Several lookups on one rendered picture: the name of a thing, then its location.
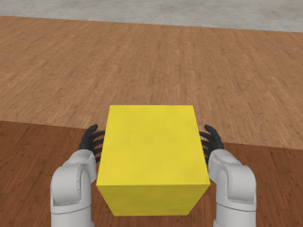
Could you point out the robot left forearm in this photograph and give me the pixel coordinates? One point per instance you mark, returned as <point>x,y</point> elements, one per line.
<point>70,191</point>

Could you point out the carton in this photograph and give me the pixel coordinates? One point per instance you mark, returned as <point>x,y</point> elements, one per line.
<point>152,161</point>

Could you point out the right robot hand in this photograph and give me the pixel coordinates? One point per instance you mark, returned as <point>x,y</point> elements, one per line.
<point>215,141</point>

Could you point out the robot right forearm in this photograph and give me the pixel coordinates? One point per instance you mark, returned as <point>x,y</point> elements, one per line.
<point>236,190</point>

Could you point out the left robot hand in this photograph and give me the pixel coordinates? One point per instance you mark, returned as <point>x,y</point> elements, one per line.
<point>89,137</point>

